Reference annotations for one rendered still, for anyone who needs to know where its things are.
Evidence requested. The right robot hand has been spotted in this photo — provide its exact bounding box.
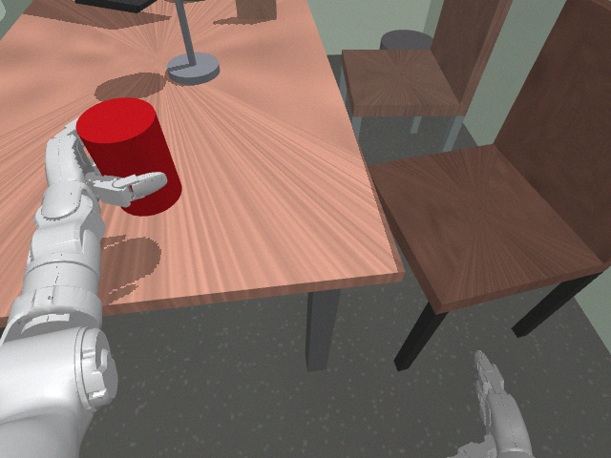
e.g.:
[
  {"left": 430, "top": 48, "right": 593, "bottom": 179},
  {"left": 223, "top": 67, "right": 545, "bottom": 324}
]
[{"left": 448, "top": 350, "right": 533, "bottom": 458}]

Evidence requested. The left robot arm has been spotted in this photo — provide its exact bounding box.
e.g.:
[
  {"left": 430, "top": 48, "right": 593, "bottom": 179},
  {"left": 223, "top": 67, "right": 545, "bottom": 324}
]
[{"left": 0, "top": 180, "right": 118, "bottom": 458}]

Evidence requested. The table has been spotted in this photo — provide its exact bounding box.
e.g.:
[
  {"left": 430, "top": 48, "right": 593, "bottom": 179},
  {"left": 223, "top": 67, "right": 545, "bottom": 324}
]
[{"left": 0, "top": 0, "right": 406, "bottom": 372}]

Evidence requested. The desk lamp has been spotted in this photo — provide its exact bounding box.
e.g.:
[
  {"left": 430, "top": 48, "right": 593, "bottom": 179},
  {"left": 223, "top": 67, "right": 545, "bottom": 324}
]
[{"left": 167, "top": 0, "right": 220, "bottom": 85}]

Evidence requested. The left robot hand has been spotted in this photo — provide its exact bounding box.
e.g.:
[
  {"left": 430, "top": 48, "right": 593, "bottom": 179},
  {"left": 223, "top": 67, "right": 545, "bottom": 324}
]
[{"left": 45, "top": 117, "right": 168, "bottom": 208}]

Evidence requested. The chair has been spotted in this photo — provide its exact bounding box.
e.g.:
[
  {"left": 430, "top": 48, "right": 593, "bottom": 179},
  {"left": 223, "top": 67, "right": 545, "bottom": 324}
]
[
  {"left": 339, "top": 0, "right": 513, "bottom": 153},
  {"left": 367, "top": 0, "right": 611, "bottom": 371}
]

